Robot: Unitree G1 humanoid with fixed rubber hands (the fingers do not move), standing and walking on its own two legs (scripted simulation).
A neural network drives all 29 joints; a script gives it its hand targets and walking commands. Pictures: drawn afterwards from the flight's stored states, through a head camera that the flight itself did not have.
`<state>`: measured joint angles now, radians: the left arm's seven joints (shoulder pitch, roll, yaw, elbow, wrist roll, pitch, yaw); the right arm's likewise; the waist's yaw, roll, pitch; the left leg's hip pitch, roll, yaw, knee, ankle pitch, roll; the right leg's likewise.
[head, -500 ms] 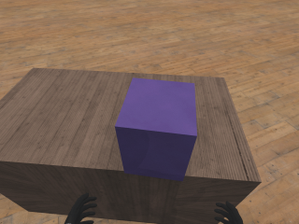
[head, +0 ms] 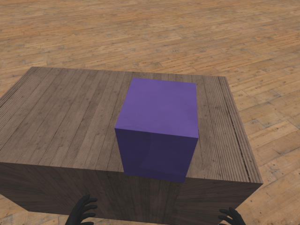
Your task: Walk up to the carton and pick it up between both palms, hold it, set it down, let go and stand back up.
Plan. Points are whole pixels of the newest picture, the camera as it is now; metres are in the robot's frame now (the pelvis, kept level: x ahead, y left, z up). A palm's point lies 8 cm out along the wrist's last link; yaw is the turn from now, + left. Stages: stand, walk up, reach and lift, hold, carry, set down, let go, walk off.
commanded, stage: stand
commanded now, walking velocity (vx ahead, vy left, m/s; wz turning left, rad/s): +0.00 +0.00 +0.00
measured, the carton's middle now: (158, 130) +0.41 +0.00 +0.01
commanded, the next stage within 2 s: none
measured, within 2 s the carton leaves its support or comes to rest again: neither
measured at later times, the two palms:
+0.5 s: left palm out of the picture +0.15 +0.25 -0.08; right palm out of the picture +0.14 -0.28 -0.10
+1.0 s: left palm out of the picture +0.15 +0.25 -0.08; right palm out of the picture +0.14 -0.28 -0.09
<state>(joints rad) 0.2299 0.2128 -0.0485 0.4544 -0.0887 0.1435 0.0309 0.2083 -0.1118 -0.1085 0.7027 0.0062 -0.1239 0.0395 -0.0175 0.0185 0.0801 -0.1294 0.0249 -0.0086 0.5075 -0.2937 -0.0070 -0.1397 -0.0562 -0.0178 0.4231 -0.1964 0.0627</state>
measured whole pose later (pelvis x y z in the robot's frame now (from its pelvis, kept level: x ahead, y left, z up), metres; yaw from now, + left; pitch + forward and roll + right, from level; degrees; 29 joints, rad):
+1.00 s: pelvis +0.02 -0.01 +0.00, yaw +0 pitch -3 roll +0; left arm 0.26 0.32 -0.05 0.61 -0.06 0.00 0.02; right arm 0.21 -0.25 -0.11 0.71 0.01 -0.01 0.03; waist -0.02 0.02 0.04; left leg -0.13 0.03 -0.01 0.51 -0.32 -0.01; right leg -0.17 -0.06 -0.02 0.49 -0.25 0.05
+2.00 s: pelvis +0.00 -0.01 +0.00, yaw +0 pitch -5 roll +0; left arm 0.26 0.32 -0.05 0.71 -0.06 0.00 0.02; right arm 0.21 -0.25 -0.11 0.81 0.01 -0.01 0.03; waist -0.02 0.02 0.04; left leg -0.13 0.03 -0.01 0.51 -0.29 -0.02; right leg -0.17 -0.06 -0.02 0.49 -0.23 0.05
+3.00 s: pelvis -0.01 -0.01 +0.00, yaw +0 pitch -5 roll +0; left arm 0.26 0.32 -0.05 0.76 -0.06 0.00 0.02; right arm 0.21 -0.25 -0.11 0.85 0.01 -0.01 0.02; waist -0.02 0.02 0.04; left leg -0.13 0.03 -0.01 0.50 -0.28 -0.02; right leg -0.17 -0.06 -0.02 0.49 -0.22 0.05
